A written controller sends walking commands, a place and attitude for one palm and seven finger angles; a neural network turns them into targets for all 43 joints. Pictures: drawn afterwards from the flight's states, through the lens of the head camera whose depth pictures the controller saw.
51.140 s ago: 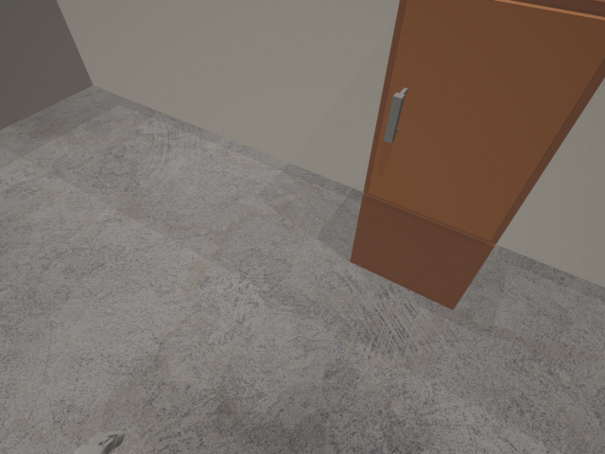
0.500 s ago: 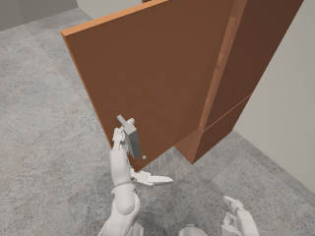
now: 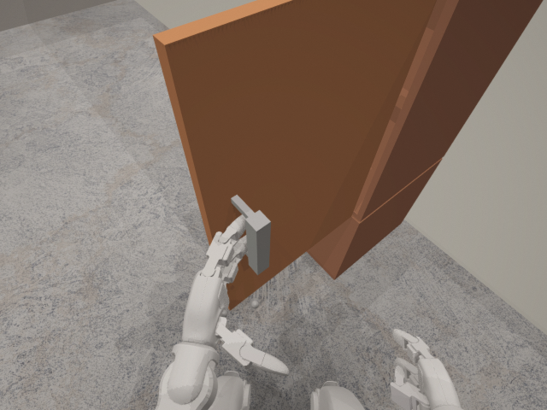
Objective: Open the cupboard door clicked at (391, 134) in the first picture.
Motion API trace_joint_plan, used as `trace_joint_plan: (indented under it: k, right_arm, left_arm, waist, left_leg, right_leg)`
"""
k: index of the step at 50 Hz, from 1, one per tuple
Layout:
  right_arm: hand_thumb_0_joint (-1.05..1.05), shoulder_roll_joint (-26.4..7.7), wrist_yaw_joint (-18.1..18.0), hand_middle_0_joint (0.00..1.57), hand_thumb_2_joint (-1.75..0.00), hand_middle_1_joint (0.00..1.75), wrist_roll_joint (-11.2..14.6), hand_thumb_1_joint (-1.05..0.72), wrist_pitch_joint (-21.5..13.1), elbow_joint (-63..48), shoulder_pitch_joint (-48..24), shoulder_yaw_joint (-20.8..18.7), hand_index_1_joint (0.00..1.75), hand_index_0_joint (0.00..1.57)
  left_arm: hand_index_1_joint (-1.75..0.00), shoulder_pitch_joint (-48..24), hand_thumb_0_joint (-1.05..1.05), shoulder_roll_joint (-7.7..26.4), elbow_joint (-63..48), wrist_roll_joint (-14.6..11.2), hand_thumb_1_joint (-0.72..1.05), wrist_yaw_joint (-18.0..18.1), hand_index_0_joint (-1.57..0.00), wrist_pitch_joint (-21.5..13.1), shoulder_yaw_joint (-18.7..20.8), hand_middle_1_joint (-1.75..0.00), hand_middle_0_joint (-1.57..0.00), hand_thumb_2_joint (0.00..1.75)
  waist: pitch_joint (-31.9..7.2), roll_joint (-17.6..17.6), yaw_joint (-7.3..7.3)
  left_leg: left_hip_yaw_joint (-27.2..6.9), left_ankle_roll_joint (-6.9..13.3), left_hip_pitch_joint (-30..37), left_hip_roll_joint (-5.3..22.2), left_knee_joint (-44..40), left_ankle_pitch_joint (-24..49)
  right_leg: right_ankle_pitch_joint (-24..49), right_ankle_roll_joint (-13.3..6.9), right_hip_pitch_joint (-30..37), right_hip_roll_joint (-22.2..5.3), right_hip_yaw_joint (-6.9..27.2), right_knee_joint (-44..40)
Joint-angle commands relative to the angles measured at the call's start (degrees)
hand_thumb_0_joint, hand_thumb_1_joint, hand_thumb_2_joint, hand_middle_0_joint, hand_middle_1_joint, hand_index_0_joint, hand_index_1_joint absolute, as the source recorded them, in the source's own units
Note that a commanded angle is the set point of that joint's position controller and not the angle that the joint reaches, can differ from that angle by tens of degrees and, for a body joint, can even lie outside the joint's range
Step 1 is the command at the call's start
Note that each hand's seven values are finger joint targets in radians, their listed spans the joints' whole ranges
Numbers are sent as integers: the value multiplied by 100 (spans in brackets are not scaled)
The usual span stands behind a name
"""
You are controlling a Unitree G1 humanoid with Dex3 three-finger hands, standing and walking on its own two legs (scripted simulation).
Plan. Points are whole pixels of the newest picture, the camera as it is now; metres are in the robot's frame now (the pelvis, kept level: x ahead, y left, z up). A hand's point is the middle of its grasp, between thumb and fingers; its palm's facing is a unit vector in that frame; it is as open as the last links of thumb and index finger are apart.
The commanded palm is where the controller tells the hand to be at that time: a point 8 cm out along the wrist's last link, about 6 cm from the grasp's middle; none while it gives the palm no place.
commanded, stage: slide the hand sideways off the handle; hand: left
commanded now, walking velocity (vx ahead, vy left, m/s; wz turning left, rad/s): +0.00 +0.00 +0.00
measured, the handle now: (249, 235) +0.35 +0.06 +0.06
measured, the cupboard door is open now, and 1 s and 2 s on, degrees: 91 91 91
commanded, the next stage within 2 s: draw the hand back to the body in 0.74 s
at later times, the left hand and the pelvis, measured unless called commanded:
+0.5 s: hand (211, 334) +0.21 +0.09 +0.06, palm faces -0.05 -1.00 +0.00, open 16.3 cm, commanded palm +0.18 +0.14 +0.05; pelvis +0.02 -0.01 +0.00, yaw +0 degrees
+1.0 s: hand (191, 341) +0.20 +0.11 +0.07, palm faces -0.09 -0.99 -0.06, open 16.3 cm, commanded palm +0.17 +0.18 +0.09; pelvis +0.00 -0.03 -0.01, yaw +0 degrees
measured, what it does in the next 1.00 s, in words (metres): stands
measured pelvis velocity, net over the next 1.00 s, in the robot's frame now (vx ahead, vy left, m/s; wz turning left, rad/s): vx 0.00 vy -0.03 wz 0.01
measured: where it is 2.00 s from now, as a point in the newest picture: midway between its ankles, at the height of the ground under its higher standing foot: outside the picture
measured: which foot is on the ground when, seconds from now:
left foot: down 0.00-1.00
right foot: down 0.00-1.00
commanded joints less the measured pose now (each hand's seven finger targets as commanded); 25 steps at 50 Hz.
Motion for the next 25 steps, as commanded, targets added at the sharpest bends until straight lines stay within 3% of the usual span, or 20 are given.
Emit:
trace_joint_plan:
  k: [1, 6, 11, 14, 18, 25]
  right_arm:
    - [0, -574, -19, 20, -90, 30, 68, -90, -196, -1094, -359, -251, 30, 20]
    - [0, -611, -128, 20, -90, 30, 104, -90, -233, -1144, -301, -221, 30, 20]
    - [0, -615, -173, 20, -90, 30, 91, -90, -307, -1113, -218, -232, 30, 20]
    - [0, -600, -174, 20, -90, 30, 80, -90, -325, -1170, -227, -243, 30, 20]
    - [0, -586, -166, 20, -90, 30, 113, -90, -325, -1238, -202, -255, 30, 20]
    - [0, -610, -236, 20, -90, 30, 139, -90, -425, -1184, -171, -299, 30, 20]
  left_arm:
    - [-30, -119, 0, -62, -1803, -123, -50, -50, -15, -292, 4, -30, -15, 30]
    - [-30, 107, 0, -15, -2138, -366, -50, -239, -15, -167, 9, -30, -15, 30]
    - [-30, 645, 0, 214, -2083, -428, -50, -472, -15, -237, 273, -30, -15, 30]
    - [-30, 1029, 0, 441, -2243, -453, -50, -584, -15, -282, 513, -30, -15, 30]
    - [-30, 1572, 0, 595, -2566, -597, -50, -767, -15, -307, 677, -30, -15, 30]
    - [-30, 1883, 0, 707, -2769, -877, -50, -1098, -15, -521, 838, -30, -15, 30]
  waist:
    - [-1432, 140, 84]
    - [-1190, -216, -105]
    - [-1152, -305, -62]
    - [-1311, -175, 87]
    - [-1396, 30, 139]
    - [-1137, -185, -51]
  left_leg:
    - [-348, -174, 1411, 94, -1204, 1104]
    - [-411, -133, 1275, 118, -1162, 983]
    - [-382, -134, 1102, 98, -1004, 1169]
    - [-333, -136, 1046, 64, -945, 1388]
    - [-275, -129, 1050, 40, -879, 1653]
    - [-261, -96, 760, 23, -655, 1441]
  right_leg:
    - [1123, -295, 616, 135, -141, -901]
    - [1115, -229, 612, 171, -173, -971]
    - [1324, -223, 589, 172, -163, -855]
    - [1533, -248, 750, 166, -108, -764]
    - [1840, -248, 908, 176, -74, -738]
    - [1870, -171, 744, 193, -42, -742]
